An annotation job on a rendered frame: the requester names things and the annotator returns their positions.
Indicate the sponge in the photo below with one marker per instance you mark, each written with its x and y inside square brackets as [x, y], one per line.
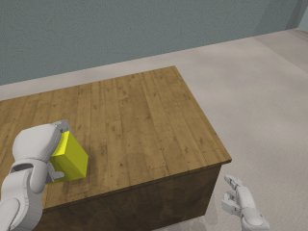
[70, 159]

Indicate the right robot hand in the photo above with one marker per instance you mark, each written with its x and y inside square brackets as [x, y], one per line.
[232, 202]

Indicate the left robot hand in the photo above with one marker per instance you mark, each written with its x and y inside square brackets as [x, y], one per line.
[39, 143]

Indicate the table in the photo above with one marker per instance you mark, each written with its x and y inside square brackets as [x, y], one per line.
[153, 156]

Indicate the robot right forearm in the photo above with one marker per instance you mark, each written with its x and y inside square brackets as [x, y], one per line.
[253, 220]

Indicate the robot left forearm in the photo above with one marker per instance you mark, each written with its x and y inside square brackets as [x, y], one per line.
[21, 192]

